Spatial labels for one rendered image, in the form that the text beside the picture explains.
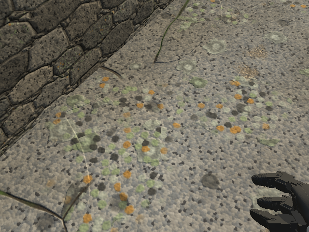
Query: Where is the robot right hand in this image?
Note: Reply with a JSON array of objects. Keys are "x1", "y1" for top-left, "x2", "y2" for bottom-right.
[{"x1": 249, "y1": 170, "x2": 309, "y2": 232}]

